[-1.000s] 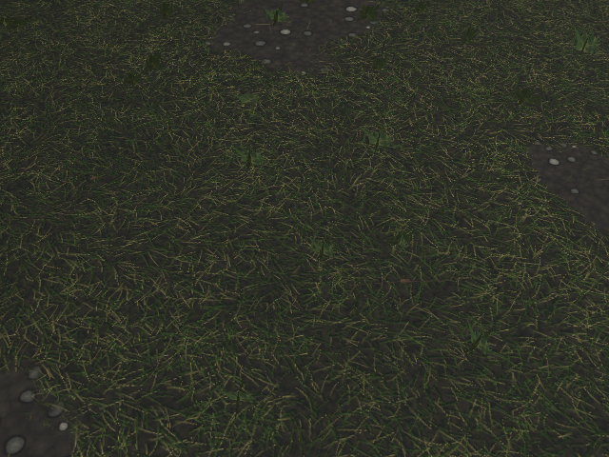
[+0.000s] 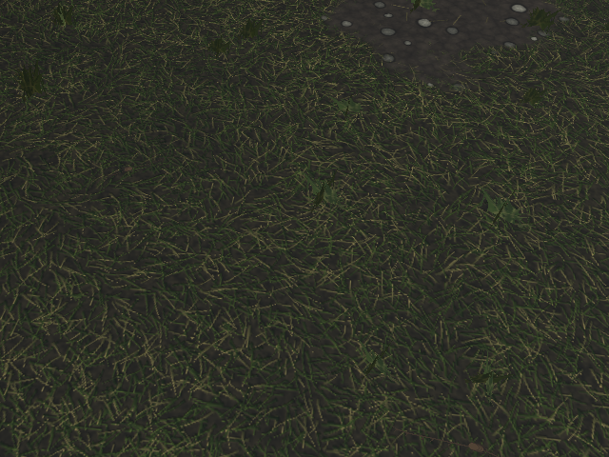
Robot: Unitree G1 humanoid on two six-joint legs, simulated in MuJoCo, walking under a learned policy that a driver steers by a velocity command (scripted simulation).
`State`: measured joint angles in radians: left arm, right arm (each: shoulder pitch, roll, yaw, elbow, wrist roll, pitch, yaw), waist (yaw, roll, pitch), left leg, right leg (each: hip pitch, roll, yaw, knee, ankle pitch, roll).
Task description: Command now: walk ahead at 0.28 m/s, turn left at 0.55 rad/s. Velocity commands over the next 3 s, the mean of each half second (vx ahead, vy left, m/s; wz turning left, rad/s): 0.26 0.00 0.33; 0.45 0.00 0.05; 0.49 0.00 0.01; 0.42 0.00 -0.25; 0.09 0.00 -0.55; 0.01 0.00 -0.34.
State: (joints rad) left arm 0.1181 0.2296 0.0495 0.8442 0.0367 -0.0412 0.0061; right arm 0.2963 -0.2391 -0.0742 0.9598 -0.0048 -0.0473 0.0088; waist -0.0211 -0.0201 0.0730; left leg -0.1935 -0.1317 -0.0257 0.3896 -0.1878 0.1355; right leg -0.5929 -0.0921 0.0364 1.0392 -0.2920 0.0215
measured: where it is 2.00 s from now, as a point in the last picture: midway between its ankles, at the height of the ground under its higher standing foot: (244, 297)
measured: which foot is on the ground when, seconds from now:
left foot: down 0.00-0.28, up 0.30-0.80, down 0.82-1.00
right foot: up 0.00-0.26, down 0.28-0.82, up 0.84-1.00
